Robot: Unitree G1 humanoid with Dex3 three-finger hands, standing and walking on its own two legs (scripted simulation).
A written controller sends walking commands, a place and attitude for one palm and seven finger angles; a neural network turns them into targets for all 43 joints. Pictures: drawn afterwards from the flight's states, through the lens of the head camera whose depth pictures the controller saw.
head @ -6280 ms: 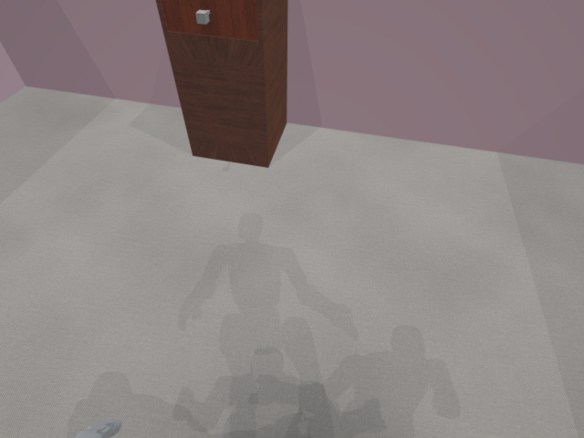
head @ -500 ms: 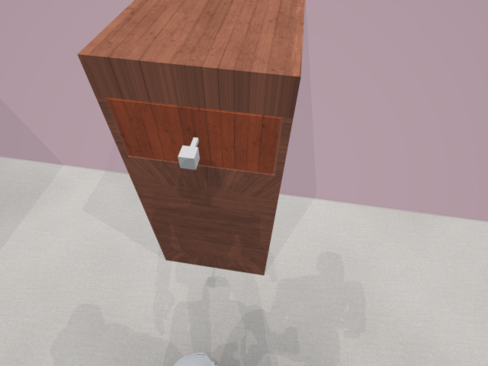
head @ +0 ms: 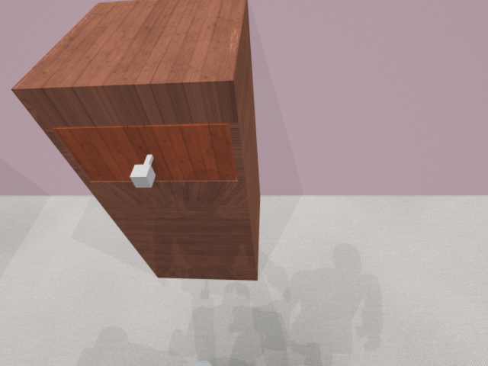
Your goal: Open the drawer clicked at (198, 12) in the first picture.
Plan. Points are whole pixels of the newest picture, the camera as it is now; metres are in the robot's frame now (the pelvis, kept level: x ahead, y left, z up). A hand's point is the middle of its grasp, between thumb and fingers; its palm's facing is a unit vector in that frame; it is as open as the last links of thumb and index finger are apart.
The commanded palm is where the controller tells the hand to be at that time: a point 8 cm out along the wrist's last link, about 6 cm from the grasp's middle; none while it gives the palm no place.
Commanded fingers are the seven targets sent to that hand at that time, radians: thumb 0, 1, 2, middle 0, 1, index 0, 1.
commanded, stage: come to a stop and stand still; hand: left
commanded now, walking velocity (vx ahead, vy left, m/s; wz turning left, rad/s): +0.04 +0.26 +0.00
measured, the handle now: (145, 169) +0.51 +0.26 +0.00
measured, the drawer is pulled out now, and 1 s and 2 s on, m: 0.00 0.00 0.00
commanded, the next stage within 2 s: look again from close up in 1.06 s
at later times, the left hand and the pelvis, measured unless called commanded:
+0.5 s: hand out of the picture -0.04 +0.19 -0.13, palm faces +0.11 -0.95 -0.30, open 7.4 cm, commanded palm none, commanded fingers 0.00 0.90 0.90 -0.20 -0.30 -0.20 -0.30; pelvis -0.03 -0.01 +0.03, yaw +2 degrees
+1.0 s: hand out of the picture -0.02 +0.21 -0.16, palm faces +0.04 -0.98 -0.21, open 7.3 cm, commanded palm none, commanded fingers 0.00 0.90 0.90 -0.20 -0.30 -0.20 -0.30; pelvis -0.02 +0.03 +0.02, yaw +1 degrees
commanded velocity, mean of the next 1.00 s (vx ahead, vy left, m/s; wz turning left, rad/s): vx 0.01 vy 0.06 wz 0.00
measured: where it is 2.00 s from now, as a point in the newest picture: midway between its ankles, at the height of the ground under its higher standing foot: outside the picture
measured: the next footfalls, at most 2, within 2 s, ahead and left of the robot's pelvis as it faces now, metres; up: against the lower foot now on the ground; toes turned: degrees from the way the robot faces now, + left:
left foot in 0.62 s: -0.03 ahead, +0.15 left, +0.00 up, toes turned +3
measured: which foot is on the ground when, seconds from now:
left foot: up 0.00-0.60, down 0.62-1.00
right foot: down 0.00-1.00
